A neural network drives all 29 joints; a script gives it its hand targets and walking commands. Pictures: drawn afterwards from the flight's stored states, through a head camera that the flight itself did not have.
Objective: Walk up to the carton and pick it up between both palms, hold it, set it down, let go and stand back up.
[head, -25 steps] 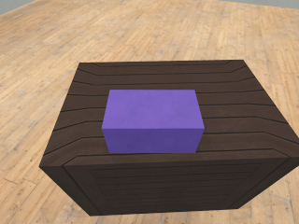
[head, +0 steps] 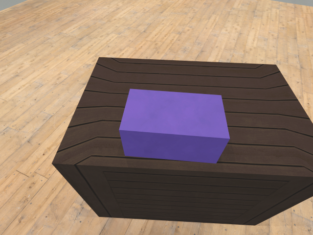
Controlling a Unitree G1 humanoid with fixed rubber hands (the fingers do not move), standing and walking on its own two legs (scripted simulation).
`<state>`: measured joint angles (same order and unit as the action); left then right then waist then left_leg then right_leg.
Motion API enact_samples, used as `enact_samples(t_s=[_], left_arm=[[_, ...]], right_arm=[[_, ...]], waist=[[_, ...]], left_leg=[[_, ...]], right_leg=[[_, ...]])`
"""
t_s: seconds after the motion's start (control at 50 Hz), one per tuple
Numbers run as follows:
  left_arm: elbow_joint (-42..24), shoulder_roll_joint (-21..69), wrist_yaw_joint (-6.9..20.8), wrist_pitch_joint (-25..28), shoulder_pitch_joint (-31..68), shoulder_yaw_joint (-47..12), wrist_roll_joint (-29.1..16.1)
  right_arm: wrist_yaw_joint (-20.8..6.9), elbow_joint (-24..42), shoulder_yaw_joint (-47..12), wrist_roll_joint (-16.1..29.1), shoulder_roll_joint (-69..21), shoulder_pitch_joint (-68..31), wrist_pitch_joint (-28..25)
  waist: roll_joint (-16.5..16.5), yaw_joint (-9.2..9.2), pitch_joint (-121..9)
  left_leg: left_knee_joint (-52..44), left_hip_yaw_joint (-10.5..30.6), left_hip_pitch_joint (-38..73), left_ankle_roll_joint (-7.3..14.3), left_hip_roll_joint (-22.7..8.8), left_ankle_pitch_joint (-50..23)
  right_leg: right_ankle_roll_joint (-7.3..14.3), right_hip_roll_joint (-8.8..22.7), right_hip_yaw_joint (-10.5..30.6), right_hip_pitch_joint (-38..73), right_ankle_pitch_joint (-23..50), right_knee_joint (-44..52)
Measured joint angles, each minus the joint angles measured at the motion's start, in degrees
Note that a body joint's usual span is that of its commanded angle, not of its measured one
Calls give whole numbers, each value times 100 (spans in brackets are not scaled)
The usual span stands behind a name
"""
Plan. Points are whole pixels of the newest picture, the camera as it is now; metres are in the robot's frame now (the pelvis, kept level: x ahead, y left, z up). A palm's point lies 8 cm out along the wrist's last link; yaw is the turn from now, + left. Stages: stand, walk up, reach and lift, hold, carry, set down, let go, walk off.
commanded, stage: walk up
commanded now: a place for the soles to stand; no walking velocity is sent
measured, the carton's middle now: (172, 125) +0.44 -0.03 -0.01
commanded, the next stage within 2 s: reach and lift in 1.26 s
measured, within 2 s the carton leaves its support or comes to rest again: neither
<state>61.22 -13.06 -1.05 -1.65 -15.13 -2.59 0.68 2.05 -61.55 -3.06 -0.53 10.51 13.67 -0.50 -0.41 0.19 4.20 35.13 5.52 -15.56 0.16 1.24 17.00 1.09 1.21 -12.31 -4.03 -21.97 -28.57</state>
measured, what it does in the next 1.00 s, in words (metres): stands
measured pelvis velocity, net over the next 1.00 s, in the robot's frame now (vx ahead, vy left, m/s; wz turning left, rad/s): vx -0.03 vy -0.04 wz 0.13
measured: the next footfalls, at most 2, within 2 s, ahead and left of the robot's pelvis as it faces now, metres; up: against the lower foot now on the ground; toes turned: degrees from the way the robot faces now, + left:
none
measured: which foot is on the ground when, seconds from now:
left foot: down 0.00-1.00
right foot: down 0.00-1.00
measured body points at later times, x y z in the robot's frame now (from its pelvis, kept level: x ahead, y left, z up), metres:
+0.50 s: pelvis -0.02 -0.02 -0.01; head +0.00 -0.01 +0.43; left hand +0.00 +0.23 -0.17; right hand +0.04 -0.26 -0.16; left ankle +0.02 +0.11 -0.73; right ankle -0.07 -0.09 -0.73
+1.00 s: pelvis -0.03 -0.04 -0.02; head +0.00 -0.01 +0.43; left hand -0.04 +0.22 -0.17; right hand +0.05 -0.27 -0.16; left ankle +0.02 +0.11 -0.73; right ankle -0.07 -0.09 -0.73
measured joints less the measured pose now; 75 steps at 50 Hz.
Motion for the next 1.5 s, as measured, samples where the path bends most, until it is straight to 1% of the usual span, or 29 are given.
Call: enact_samples(t_s=[0.18, 0.28, 0.34, 0.38, 0.44, 0.5, 0.6, 0.66, 0.68, 0.72, 0.78, 0.86, 0.94, 1.02, 1.1, 1.2, 1.24, 1.28, 1.3, 1.32, 1.34, 1.36, 1.38, 1.4, 1.42, 1.44, 1.46, 1.48, 1.5], left_arm=[[-176, -155, -6, -139, 134, 97, 43], [-278, -157, -13, -56, 150, 134, 33], [-316, -133, -8, -57, 178, 123, -4], [-320, -136, 13, -90, 205, 99, -2], [-366, -144, 41, -168, 200, 67, 5], [-423, -159, 54, -232, 172, 69, 12], [-480, -146, 50, -195, 112, 90, 13], [-472, -132, 36, -145, 79, 80, -5], [-459, -133, 41, -145, 74, 73, -2], [-439, -133, 55, -165, 62, 54, 4], [-473, -143, 61, -230, 16, 59, 16], [-524, -185, 71, -281, -23, 104, 28], [-542, -204, 52, -212, -56, 117, 6], [-523, -214, 57, -210, -65, 101, 7], [-576, -223, 78, -276, -67, 97, 17], [-657, -257, 80, -271, -80, 147, 35], [-662, -256, 62, -214, -93, 147, 12], [-645, -248, 44, -175, -108, 132, 2], [-830, -257, 54, -479, -161, 169, -24], [-1099, -284, 41, -952, -162, 224, -65], [-1335, -314, 7, -1445, -70, 291, -119], [-1550, -354, -28, -1916, 87, 363, -174], [-1778, -407, -56, -2334, 279, 434, -219], [-2032, -456, -82, -2682, 495, 502, -257], [-2322, -491, -107, -2951, 719, 576, -283], [-2642, -509, -126, -3138, 930, 656, -293], [-2980, -505, -129, -3256, 1105, 743, -291], [-3304, -490, -108, -3319, 1248, 825, -270], [-3584, -470, -62, -3341, 1362, 894, -237]], right_arm=[[85, 239, 96, 11, 12, -79, 15], [104, 295, 131, -6, 131, -55, 81], [129, 325, 144, -27, 177, 9, 101], [118, 320, 140, -45, 159, 28, 87], [69, 372, 120, -37, 120, 22, 41], [72, 436, 107, -25, 88, -16, 35], [96, 460, 88, 1, 105, -18, 92], [114, 455, 88, -30, 113, 8, 106], [112, 451, 88, -36, 106, 10, 101], [90, 457, 84, -36, 95, -7, 78], [65, 513, 90, -22, 94, -54, 41], [92, 555, 97, -2, 101, -107, 71], [107, 524, 90, -17, 126, -94, 124], [89, 517, 75, -25, 101, -74, 89], [74, 593, 83, -5, 110, -91, 57], [97, 593, 82, 13, 128, -90, 115], [97, 572, 77, 3, 138, -57, 141], [94, 563, 79, -22, 137, -11, 138], [25, 427, 251, -221, 84, -87, 85], [-65, 247, 457, -403, 36, -291, 47], [-167, 105, 608, -484, 22, -585, 70], [-277, 40, 682, -486, 26, -910, 147], [-390, 63, 702, -442, 32, -1217, 228], [-495, 145, 682, -368, 44, -1492, 285], [-582, 262, 625, -265, 62, -1734, 308], [-648, 390, 536, -139, 82, -1945, 301], [-691, 530, 421, -9, 106, -2116, 274], [-706, 670, 285, 127, 126, -2244, 231], [-696, 805, 143, 260, 136, -2320, 187]], waist=[[-96, -21, 75], [66, 14, 33], [120, 39, 55], [68, 31, 86], [-6, 5, 110], [-36, 2, 118], [25, -3, 88], [21, -3, 123], [-7, -9, 139], [-54, -26, 174], [-70, -28, 195], [-49, -31, 187], [-6, -47, 178], [-74, -57, 210], [-80, -48, 221], [-29, -42, 153], [-11, -48, 137], [-16, -48, 145], [-67, -83, -16], [-136, -126, -187], [-185, -143, -275], [-222, -135, -294], [-266, -118, -269], [-291, -103, -207], [-299, -98, -110], [-302, -92, 12], [-291, -81, 135], [-293, -56, 263], [-320, -26, 383]], left_leg=[[257, 43, -304, -30, 40, 33], [366, 199, -470, -99, -39, -5], [519, 35, -517, -24, -93, 50], [478, 25, -457, -113, -42, 60], [534, 31, -476, -82, 19, 54], [654, 43, -575, -84, -3, 99], [727, 178, -691, -122, -69, 82], [706, 77, -655, -57, -105, 32], [671, 71, -620, -87, -79, 23], [614, 64, -564, -129, -31, 10], [665, 59, -610, -114, -20, 19], [777, 85, -719, -131, -74, 56], [801, 163, -746, -112, -89, 41], [679, 145, -648, -137, -21, -27], [770, 115, -726, -124, -9, 3], [825, 149, -862, -145, -85, 10], [808, 187, -866, -103, -85, -9], [789, 128, -827, -30, -95, 1], [833, -11, -989, -58, -141, 40], [955, -187, -1255, -136, -198, 85], [1150, -332, -1533, -195, -247, 98], [1402, -447, -1793, -217, -291, 181], [1647, -548, -2009, -219, -324, 279], [1859, -621, -2172, -217, -363, 364], [2017, -673, -2271, -186, -407, 416], [2115, -706, -2308, -202, -455, 439], [2101, -714, -2277, -231, -501, 186], [2086, -734, -2201, -246, -541, 176], [2020, -766, -2080, -251, -565, 232]], right_leg=[[48, 71, -38, -409, -206, -547], [154, -58, -199, -419, -142, -431], [179, -28, -358, -371, -223, -522], [167, 59, -418, -351, -313, -641], [151, 137, -438, -404, -409, -816], [171, 126, -443, -511, -469, -962], [254, 10, -562, -516, -421, -866], [272, 28, -666, -425, -421, -824], [267, 66, -684, -405, -439, -842], [247, 126, -692, -382, -465, -877], [230, 152, -688, -446, -499, -978], [272, 97, -700, -535, -516, -1046], [306, 44, -779, -480, -468, -943], [282, 128, -795, -422, -473, -942], [262, 169, -767, -533, -530, -1104], [320, 77, -782, -637, -492, -1075], [330, 50, -824, -595, -455, -983], [322, 69, -860, -528, -445, -935], [322, 108, -746, -787, -483, -1119], [333, 152, -570, -1185, -590, -1432], [344, 190, -423, -1576, -717, -1793], [354, 214, -295, -1920, -836, -2147], [348, 229, -171, -2203, -735, -2426], [362, 225, -79, -2414, -851, -2690], [384, 203, -12, -2552, -977, -2890], [405, 173, 34, -2618, -1050, -3011], [446, 126, 62, -2625, -1050, -3054], [484, 88, 87, -2576, -1004, -3037], [466, 64, 118, -2481, -949, -2962]])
